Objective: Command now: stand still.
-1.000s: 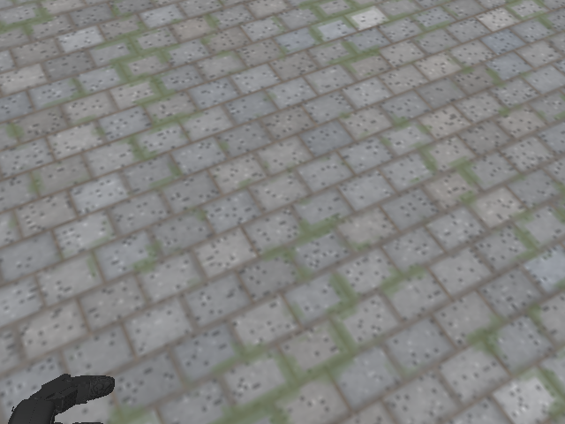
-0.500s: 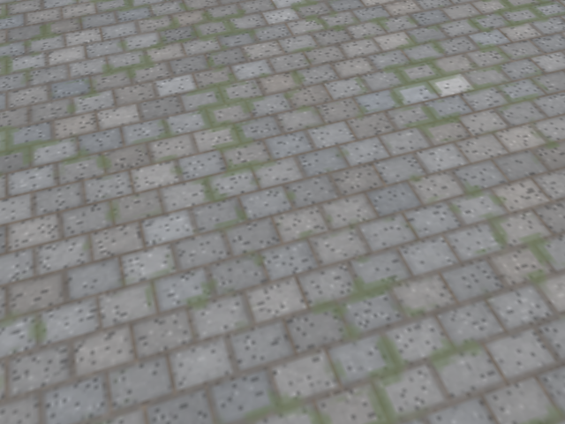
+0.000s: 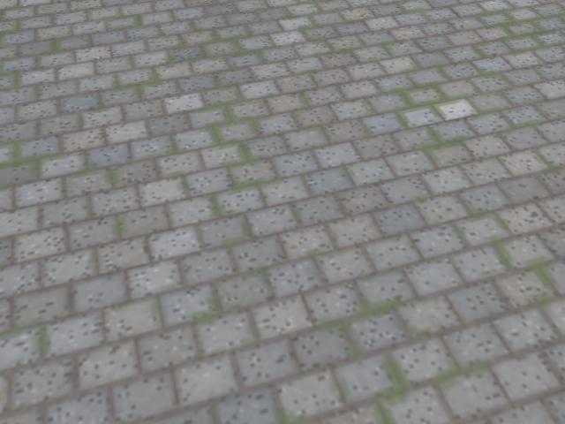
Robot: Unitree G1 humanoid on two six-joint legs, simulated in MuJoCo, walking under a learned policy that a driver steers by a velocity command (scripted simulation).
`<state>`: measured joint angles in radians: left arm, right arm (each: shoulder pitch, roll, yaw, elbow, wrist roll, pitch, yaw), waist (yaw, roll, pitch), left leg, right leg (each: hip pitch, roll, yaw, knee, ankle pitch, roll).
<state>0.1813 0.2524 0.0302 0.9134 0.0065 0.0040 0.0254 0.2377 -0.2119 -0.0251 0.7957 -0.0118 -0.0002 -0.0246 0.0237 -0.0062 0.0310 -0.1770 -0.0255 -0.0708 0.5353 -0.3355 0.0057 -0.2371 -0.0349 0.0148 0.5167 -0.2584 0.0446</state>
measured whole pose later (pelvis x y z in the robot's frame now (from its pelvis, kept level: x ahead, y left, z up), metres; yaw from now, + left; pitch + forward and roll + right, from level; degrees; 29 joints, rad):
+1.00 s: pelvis +0.01 -0.01 +0.00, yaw -1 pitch +0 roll +0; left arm 0.30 0.20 0.02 1.10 -0.02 -0.02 0.04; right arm 0.34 -0.20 -0.03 1.06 0.03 -0.02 -0.03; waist 0.00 0.00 -0.01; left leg -0.16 -0.02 -0.06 0.52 -0.41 0.04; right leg -0.29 -0.02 0.00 0.68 -0.44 0.00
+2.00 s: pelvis +0.68 -0.02 +0.00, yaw -1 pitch +1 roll +2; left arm 0.01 0.24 0.01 0.74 -0.02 -0.12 -0.03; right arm 0.50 -0.21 -0.02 0.99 0.02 -0.13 0.01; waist -0.10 -0.03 0.00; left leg 0.16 -0.08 0.02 0.16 -0.33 0.04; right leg -0.78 -0.13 0.00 0.64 0.21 -0.04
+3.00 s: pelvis +1.61 -0.03 +0.00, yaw +1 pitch +0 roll +2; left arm 0.01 0.25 0.01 0.72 0.01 -0.12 -0.04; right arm 0.45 -0.23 -0.02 0.95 0.01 -0.11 0.00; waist -0.10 -0.04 0.04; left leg 0.07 -0.09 0.02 0.27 -0.34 0.06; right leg -0.67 -0.06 0.02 0.51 0.27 -0.03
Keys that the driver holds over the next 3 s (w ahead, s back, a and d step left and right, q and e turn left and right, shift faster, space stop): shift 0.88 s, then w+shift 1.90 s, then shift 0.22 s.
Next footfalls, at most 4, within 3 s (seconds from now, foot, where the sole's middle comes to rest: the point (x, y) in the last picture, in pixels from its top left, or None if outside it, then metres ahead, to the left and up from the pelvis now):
1.62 left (265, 401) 0.57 0.08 -0.77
2.12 right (348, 247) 1.04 -0.15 -0.77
2.62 left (282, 138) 1.52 0.06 -0.77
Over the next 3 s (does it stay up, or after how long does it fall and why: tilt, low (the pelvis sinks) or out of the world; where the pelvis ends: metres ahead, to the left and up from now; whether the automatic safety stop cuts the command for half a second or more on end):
stays up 1.61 -0.03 0.00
